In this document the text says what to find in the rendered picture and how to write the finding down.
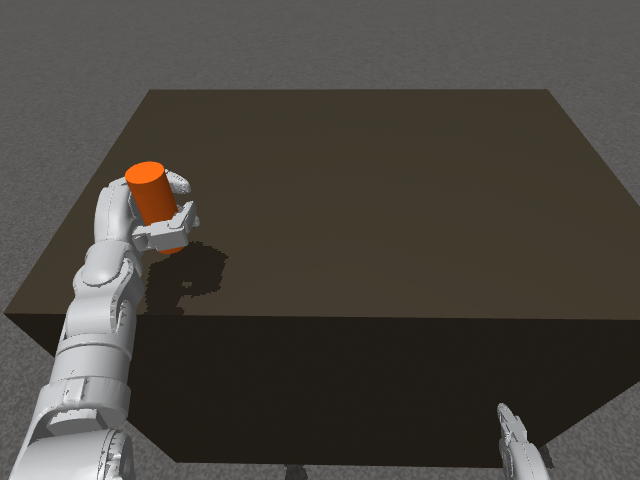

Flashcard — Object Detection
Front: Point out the left robot hand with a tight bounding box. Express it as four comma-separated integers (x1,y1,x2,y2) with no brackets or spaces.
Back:
94,169,200,259

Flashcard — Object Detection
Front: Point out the right robot hand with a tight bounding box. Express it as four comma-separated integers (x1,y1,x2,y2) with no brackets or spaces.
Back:
497,403,550,480

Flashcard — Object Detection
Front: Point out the left robot arm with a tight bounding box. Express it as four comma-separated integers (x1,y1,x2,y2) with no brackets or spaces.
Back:
8,240,144,480

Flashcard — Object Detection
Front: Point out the can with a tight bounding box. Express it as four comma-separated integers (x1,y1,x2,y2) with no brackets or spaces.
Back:
125,162,185,254

